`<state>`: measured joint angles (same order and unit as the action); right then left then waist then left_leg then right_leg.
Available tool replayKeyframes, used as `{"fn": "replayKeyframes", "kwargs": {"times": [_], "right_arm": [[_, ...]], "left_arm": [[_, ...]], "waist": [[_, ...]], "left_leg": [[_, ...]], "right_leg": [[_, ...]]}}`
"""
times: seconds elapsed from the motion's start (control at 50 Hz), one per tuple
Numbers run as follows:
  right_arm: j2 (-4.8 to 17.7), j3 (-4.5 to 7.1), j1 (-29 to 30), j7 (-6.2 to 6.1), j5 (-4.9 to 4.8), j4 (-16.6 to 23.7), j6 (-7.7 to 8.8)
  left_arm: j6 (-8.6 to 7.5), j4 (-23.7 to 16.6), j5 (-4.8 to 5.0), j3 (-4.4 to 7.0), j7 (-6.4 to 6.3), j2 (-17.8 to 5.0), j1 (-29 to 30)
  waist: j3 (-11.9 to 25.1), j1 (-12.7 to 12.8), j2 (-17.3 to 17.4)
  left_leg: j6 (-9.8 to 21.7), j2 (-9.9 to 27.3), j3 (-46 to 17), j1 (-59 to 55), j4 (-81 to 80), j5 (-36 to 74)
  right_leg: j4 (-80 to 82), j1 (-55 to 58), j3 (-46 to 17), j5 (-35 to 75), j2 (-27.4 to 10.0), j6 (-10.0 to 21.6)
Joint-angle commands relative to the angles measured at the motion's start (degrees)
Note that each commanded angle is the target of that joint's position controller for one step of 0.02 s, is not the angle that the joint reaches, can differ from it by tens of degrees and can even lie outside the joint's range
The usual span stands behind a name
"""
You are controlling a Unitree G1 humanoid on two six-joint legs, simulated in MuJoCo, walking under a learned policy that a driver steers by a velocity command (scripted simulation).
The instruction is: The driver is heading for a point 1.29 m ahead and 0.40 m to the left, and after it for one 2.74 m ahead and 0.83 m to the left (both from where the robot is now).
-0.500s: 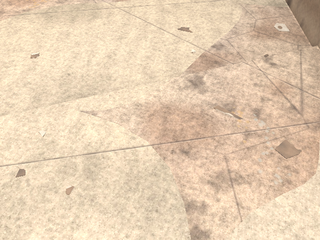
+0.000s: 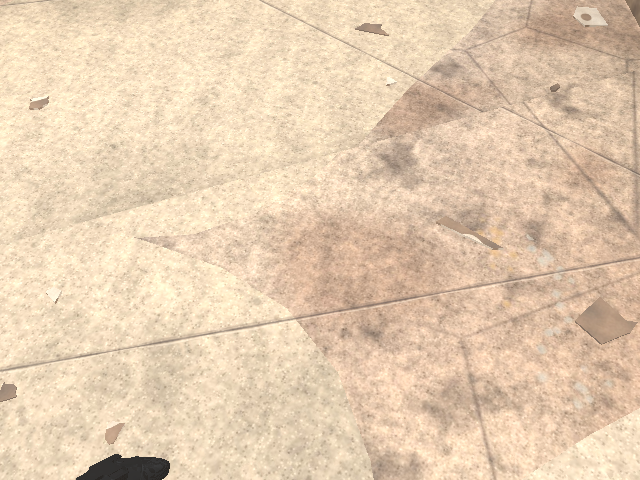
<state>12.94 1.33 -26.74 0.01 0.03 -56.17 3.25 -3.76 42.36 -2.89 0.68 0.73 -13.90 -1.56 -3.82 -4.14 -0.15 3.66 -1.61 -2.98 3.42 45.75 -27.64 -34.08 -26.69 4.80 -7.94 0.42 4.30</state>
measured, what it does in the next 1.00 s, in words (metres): walks ahead, turning left: left foot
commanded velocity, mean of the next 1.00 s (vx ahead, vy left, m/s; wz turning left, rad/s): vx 0.49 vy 0.00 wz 0.53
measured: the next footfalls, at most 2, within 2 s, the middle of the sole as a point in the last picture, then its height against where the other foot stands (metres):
left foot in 0.50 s outside the picture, level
right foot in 1.04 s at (265, 339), level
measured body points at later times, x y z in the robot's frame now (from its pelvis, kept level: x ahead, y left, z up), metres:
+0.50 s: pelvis +0.26 +0.02 +0.00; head +0.30 +0.04 +0.45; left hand +0.15 +0.25 -0.14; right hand +0.52 -0.13 -0.10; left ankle +0.35 +0.10 -0.72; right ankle +0.10 -0.09 -0.71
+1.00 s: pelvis +0.53 +0.10 +0.01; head +0.56 +0.13 +0.46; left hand +0.61 +0.41 -0.08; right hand +0.65 -0.16 -0.11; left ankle +0.36 +0.10 -0.72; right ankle +0.72 +0.08 -0.70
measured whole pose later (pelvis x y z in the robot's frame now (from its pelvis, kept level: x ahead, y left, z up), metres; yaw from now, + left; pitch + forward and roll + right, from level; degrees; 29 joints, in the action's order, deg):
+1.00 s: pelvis +0.53 +0.10 +0.01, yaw +34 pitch +2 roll +1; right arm 16.2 4.1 -26.1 -0.5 0.9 -50.5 2.6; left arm -2.4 40.1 -1.8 0.6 1.4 -14.2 -0.8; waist -2.2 -6.0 -1.5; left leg 5.9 -7.7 -11.8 -2.1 19.6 -22.2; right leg -33.0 -31.5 -0.9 -5.0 -1.3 -0.6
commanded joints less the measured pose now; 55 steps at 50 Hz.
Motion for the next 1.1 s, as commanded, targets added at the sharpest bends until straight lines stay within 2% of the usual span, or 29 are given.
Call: {"fn": "replayKeyframes", "kwargs": {"times": [0.02,0.04,0.06,0.1,0.18,0.28,0.38,0.42,0.46,0.48,0.5,0.52,0.54,0.56,0.58,0.6,0.62,0.66,0.72,0.84,0.92,0.94,0.98,1.0,1.02,1.04,1.06,1.08,1.1], "right_arm": [[8.2,2.40,1.2,0.07,0.25,5.1,0.25],[6.4,2.08,2.6,0.44,0.13,5.2,0.21],[5.8,2.22,2.9,0.82,0.69,4.8,-0.32],[4.6,2.26,2.5,1.69,1.48,4.7,-1.74],[3.5,2.29,9.4,2.77,1.81,7.3,-2.98],[2.4,1.44,19.9,3.77,1.72,11.1,-2.56],[2.2,0.62,28.3,4.44,2.12,14.7,-2.33],[3.0,0.92,27.3,4.10,2.25,14.9,-2.41],[4.5,1.70,21.7,3.46,2.31,13.5,-2.42],[5.8,2.48,16.3,3.08,2.34,12.0,-2.08],[7.8,3.74,7.6,2.34,2.84,9.2,-1.59],[13.9,5.72,2.6,1.33,3.34,8.4,-1.72],[18.3,6.75,5.0,1.30,1.83,9.8,-2.35],[16.5,6.41,4.8,0.92,0.77,9.5,-2.87],[13.8,5.77,7.5,0.45,0.42,9.1,-2.70],[11.0,5.09,10.1,0.30,0.49,9.2,-2.27],[9.6,4.61,11.9,0.04,0.20,9.3,-1.71],[8.6,4.07,12.5,0.14,-0.08,9.6,-0.40],[10.8,4.55,9.3,0.40,-0.04,8.9,0.40],[11.1,4.64,1.7,0.19,0.14,7.9,0.05],[11.7,4.72,-0.9,-0.44,0.82,8.0,-0.17],[12.2,4.82,-0.5,-0.69,0.95,8.3,-0.17],[12.9,4.88,2.4,-1.01,1.05,9.0,0.07],[13.2,4.87,3.4,-0.84,1.07,9.1,0.38],[12.8,4.66,3.7,-0.43,0.76,8.8,0.73],[9.4,3.64,2.8,0.02,0.41,9.8,1.20],[4.4,2.76,-5.4,0.13,-1.33,10.6,1.09],[8.7,3.02,-5.1,-0.35,0.77,8.9,0.62],[9.2,3.20,-0.4,-0.08,1.25,9.2,0.38]], "left_arm": [[0.13,1.9,0.91,3.24,-0.72,-9.1,-15.0],[-0.36,1.9,0.96,2.75,-0.54,-6.8,-12.6],[-0.86,2.3,1.09,2.46,-0.72,-5.6,-12.2],[-1.88,3.5,1.43,2.18,-0.89,-4.4,-13.0],[-3.15,5.4,2.06,2.52,-1.04,-4.6,-16.2],[-2.94,7.5,1.84,2.35,-1.24,-4.3,-19.5],[-2.07,10.0,1.80,2.65,-2.14,-6.3,-24.1],[-1.37,10.5,1.63,2.85,-2.61,-7.4,-24.0],[-0.40,10.6,1.41,3.35,-2.97,-9.3,-23.3],[0.20,10.4,1.32,3.62,-2.90,-10.2,-23.1],[0.55,9.8,1.48,3.72,-2.59,-10.4,-22.2],[0.25,7.3,2.03,2.90,-2.06,-6.6,-23.0],[-0.38,2.8,2.34,2.99,-1.14,-5.3,-20.3],[-1.10,1.3,1.73,3.27,-0.92,-7.7,-13.2],[-1.92,0.8,2.39,2.78,-0.69,-6.7,-12.6],[-2.10,2.0,2.27,2.82,-0.83,-6.5,-14.1],[-1.27,2.1,1.19,2.86,-0.88,-6.3,-14.6],[0.88,2.4,-0.13,2.72,-0.45,-5.4,-16.4],[2.17,0.4,-0.02,2.47,0.04,-4.5,-12.2],[2.09,-4.3,0.50,1.94,0.43,-4.9,1.2],[1.16,-7.0,1.07,1.41,0.76,-5.3,6.9],[0.89,-7.3,1.21,1.45,0.74,-5.8,6.7],[0.35,-5.8,1.31,1.82,0.49,-7.0,1.0],[0.02,-4.1,1.30,2.43,0.01,-8.2,-4.4],[-0.65,-1.8,1.02,3.09,-0.60,-9.4,-12.1],[-1.21,-1.0,-0.13,3.87,-1.49,-12.6,-20.6],[-0.73,-0.4,-0.99,5.29,-1.59,-18.5,-22.8],[0.02,-0.2,0.65,4.89,-0.96,-14.4,-19.7],[0.10,-1.1,1.19,3.85,-0.71,-9.6,-14.9]], "waist": [[8.9,6.7,-3.7],[5.0,5.6,-3.0],[3.5,4.6,-4.2],[2.8,3.1,-5.1],[0.6,2.9,-4.1],[-1.7,4.4,-3.1],[-2.6,6.7,-3.1],[-1.0,5.5,-4.0],[2.9,2.6,-5.6],[6.2,0.5,-5.6],[10.6,-3.6,-3.1],[15.9,-4.2,4.8],[18.9,-1.2,12.2],[13.7,-3.0,2.8],[7.4,-0.6,0.9],[3.6,2.5,-2.4],[2.5,4.4,-2.5],[4.0,6.1,-1.1],[3.2,5.5,0.4],[1.6,0.1,3.5],[1.2,-1.6,4.4],[1.2,-1.1,4.8],[2.1,2.0,5.5],[4.3,4.3,5.2],[8.2,8.2,2.4],[15.5,11.3,-2.1],[21.9,7.3,-16.8],[17.4,6.0,-10.4],[9.1,5.2,-4.0]], "left_leg": [[2.6,3.0,-2.3,30.5,26.0,6.7],[2.3,4.8,-1.5,29.1,23.9,9.9],[2.0,5.9,-1.2,27.5,22.4,11.0],[1.2,6.5,-0.5,25.4,21.5,12.2],[0.1,7.6,0.9,33.0,19.5,18.4],[-0.8,6.7,4.3,35.9,5.7,28.0],[1.6,4.6,10.1,33.4,-6.9,26.5],[3.7,1.8,12.0,29.4,-9.0,21.5],[6.4,-2.0,13.3,22.2,-9.9,14.8],[8.0,-3.7,12.7,15.8,-11.9,12.5],[10.0,-4.1,10.3,3.7,-17.0,13.8],[14.7,9.4,-8.5,-12.3,-18.7,6.3],[22.8,21.5,-39.8,-21.5,-27.2,9.7],[21.2,20.4,-34.3,-18.5,-29.9,13.8],[19.2,19.3,-26.9,-11.1,-30.8,18.7],[16.3,16.1,-21.5,-3.9,-31.5,25.7],[14.7,13.2,-17.5,0.6,-31.9,30.9],[14.0,10.1,-13.6,4.2,-32.4,36.8],[13.0,7.7,-11.7,6.4,-33.6,37.0],[10.2,6.9,-14.2,0.1,-32.3,35.6],[9.8,8.2,-16.8,-4.2,-28.7,40.7],[9.1,8.6,-17.7,-4.3,-27.7,41.6],[6.8,9.1,-17.4,-2.0,-25.2,45.4],[5.6,8.2,-16.7,-0.9,-20.3,51.9],[4.4,5.1,-13.7,0.8,-10.2,53.3],[3.2,1.9,-10.6,7.5,4.6,40.2],[0.7,-8.1,-4.6,24.4,21.6,1.1],[1.3,-4.6,-5.9,30.4,27.2,-0.7],[1.2,-2.2,-5.8,31.0,27.5,4.7]], "right_leg": [[20.1,30.3,-33.0,-19.3,-22.4,6.7],[22.1,24.5,-25.5,-11.9,-19.8,5.6],[23.2,21.1,-20.0,-7.1,-17.6,4.5],[24.8,17.7,-13.2,-0.4,-15.8,3.6],[27.1,19.1,-5.1,6.0,-14.9,3.6],[26.4,21.4,3.2,15.1,-13.0,2.9],[23.4,29.3,7.4,26.1,-15.0,2.1],[17.9,32.7,9.3,40.9,-15.5,1.6],[7.1,34.5,10.4,54.7,-16.0,1.8],[-1.9,33.2,10.3,53.8,-16.3,2.0],[-15.5,26.7,11.0,44.2,-15.3,0.7],[-34.4,8.8,10.8,14.0,-11.3,-1.6],[-51.3,-11.6,2.4,-23.6,1.7,-4.5],[-50.7,-17.9,-6.4,-18.2,-2.0,-4.0],[-45.9,-17.4,-6.5,-12.9,-4.5,-3.6],[-39.9,-13.7,-6.4,-10.8,-6.4,-3.7],[-36.4,-10.2,-6.7,-10.6,-7.3,-4.4],[-32.8,-5.7,-6.3,-10.1,-7.4,-5.8],[-26.4,-7.7,-4.9,-5.3,-7.2,-7.4],[-11.2,-13.4,-5.1,5.4,-5.2,-7.7],[-3.6,-12.0,-5.3,5.3,-2.6,-6.5],[-1.6,-9.8,-5.8,4.6,-2.2,-5.9],[2.9,0.4,-5.4,2.3,-0.9,-4.0],[3.9,8.2,-4.5,0.3,0.8,-2.8],[7.7,18.1,-4.2,1.7,0.5,-1.3],[9.0,30.4,-14.7,-7.8,-9.7,1.4],[14.8,43.2,-43.1,-11.9,-24.7,9.1],[18.6,37.9,-50.3,-18.9,-24.2,9.9],[19.3,29.8,-40.9,-19.0,-21.7,9.0]]}}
